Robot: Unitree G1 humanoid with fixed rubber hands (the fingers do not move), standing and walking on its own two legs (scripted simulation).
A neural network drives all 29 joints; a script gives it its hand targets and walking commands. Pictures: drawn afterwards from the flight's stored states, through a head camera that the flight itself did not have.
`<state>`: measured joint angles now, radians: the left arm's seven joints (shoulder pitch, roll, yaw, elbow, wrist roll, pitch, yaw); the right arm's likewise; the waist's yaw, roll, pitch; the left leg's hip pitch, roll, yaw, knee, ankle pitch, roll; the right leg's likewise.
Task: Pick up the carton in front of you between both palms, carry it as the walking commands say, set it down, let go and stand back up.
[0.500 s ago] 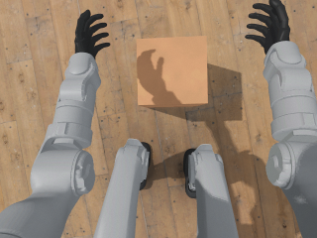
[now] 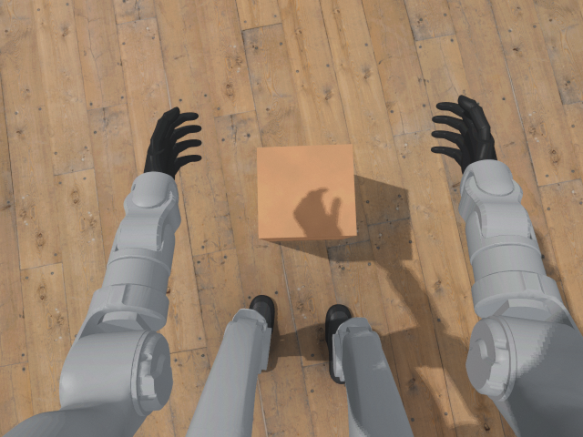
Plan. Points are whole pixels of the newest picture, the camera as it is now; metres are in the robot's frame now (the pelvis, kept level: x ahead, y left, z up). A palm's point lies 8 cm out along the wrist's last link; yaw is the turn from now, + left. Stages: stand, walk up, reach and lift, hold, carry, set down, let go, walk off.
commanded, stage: let go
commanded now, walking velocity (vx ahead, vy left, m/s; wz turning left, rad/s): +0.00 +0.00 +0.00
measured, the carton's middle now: (305, 199) +0.46 +0.01 -0.54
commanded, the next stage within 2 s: stand in 1.12 s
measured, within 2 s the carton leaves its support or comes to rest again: neither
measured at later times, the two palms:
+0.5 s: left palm (58, 293) +0.28 +0.24 +0.01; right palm (553, 295) +0.31 -0.22 +0.01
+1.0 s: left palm (28, 358) +0.23 +0.23 +0.05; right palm out of the picture +0.23 -0.23 +0.05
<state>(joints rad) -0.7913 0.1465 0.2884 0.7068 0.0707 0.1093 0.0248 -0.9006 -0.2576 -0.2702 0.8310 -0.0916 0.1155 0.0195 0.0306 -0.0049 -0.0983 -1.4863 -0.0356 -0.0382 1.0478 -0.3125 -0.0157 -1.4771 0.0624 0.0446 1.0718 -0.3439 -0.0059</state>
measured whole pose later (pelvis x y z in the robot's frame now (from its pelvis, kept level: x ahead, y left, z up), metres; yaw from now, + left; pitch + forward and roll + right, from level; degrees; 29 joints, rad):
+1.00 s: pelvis +0.07 +0.00 +0.11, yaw +0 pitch -5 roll +0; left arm 0.21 0.21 0.05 0.42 0.02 0.15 -0.08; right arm 0.21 -0.21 -0.05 0.42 -0.02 0.15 0.08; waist 0.00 -0.01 0.11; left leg -0.09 -0.03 -0.05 0.44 -0.26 0.01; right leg -0.07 0.04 0.05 0.44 -0.28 -0.02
